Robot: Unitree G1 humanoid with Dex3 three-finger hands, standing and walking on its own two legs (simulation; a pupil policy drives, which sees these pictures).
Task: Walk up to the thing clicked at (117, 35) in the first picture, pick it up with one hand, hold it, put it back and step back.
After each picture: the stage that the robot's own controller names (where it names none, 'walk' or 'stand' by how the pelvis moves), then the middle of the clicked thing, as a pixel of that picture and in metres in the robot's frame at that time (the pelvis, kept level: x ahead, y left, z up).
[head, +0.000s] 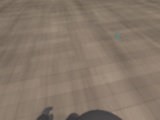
stand; (117, 36) +2.11 -0.60 -0.72
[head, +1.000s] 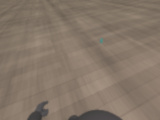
walk; (101, 40) +2.03 -0.09 -0.69
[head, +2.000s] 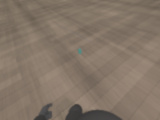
walk; (79, 51) +1.37 +0.39 -0.72
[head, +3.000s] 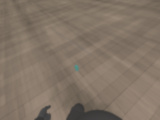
walk; (76, 67) +0.91 +0.37 -0.72
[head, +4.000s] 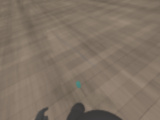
walk; (78, 84) +0.59 +0.28 -0.71
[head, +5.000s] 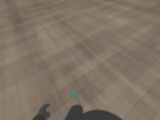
walk; (73, 94) +0.38 +0.25 -0.70
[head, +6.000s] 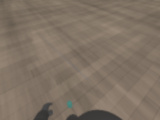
stand; (69, 104) +0.30 +0.23 -0.72
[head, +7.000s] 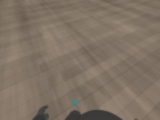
stand; (75, 102) +0.30 +0.18 -0.71
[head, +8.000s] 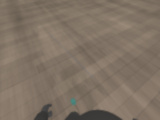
stand; (73, 101) +0.28 +0.21 -0.72
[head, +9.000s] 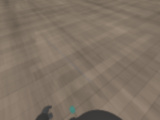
stand; (72, 109) +0.23 +0.20 -0.72
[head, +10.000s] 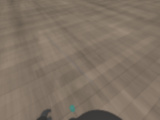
stand; (72, 108) +0.25 +0.20 -0.73
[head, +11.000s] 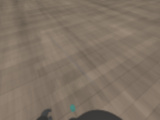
stand; (72, 108) +0.26 +0.21 -0.73
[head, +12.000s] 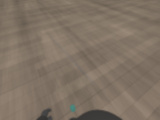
stand; (72, 108) +0.26 +0.20 -0.73
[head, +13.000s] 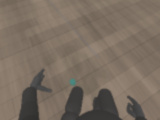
go down; (72, 82) +0.33 +0.18 -0.52
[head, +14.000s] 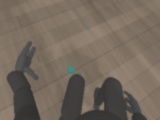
go down; (71, 70) +0.38 +0.18 -0.34
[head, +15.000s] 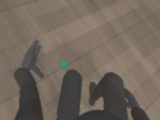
close in; (63, 65) +0.39 +0.19 -0.29
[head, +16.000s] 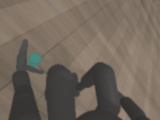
close; (34, 60) +0.39 +0.23 -0.23
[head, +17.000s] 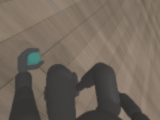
close; (33, 59) +0.38 +0.23 -0.23
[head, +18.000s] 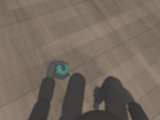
lift; (62, 70) +0.31 +0.21 -0.09
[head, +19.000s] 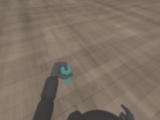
hold; (66, 74) +0.32 +0.18 +0.05
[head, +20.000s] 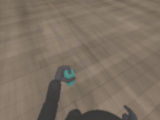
hold; (69, 77) +0.31 +0.16 -0.01
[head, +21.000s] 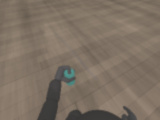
hold; (69, 77) +0.31 +0.16 +0.00
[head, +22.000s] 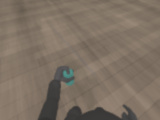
crouch; (68, 77) +0.32 +0.17 -0.03
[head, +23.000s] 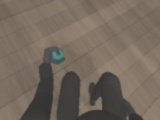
lower; (58, 57) +0.42 +0.20 -0.12
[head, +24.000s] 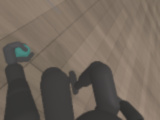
lower; (23, 53) +0.43 +0.26 -0.24
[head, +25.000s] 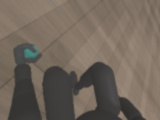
lower; (30, 54) +0.42 +0.24 -0.24
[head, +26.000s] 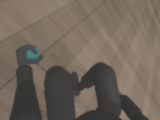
lower; (33, 55) +0.41 +0.24 -0.23
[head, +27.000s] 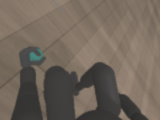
lower; (35, 57) +0.40 +0.21 -0.24
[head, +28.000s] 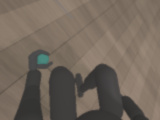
open; (42, 61) +0.37 +0.22 -0.24
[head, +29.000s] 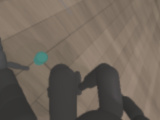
rise; (40, 59) +0.37 +0.22 -0.24
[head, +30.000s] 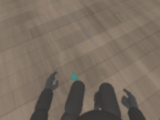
walk; (74, 77) +0.36 +0.17 -0.46
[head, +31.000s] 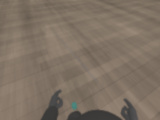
stand; (74, 105) +0.28 +0.16 -0.67
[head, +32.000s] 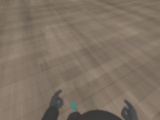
stand; (73, 106) +0.28 +0.17 -0.67
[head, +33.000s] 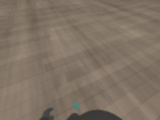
stand; (76, 105) +0.29 +0.17 -0.71
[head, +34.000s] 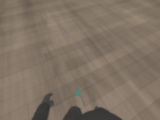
walk; (78, 93) +0.34 +0.13 -0.71
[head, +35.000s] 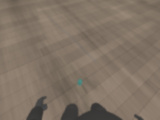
walk; (79, 82) +0.48 +0.09 -0.71
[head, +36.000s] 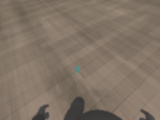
walk; (77, 69) +0.75 +0.29 -0.69
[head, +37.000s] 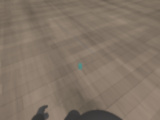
stand; (80, 66) +0.93 +0.20 -0.71
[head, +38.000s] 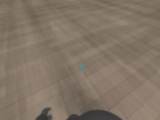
stand; (81, 68) +0.92 +0.20 -0.73
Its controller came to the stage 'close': yes
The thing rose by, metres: 0.71
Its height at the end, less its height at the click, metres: +0.00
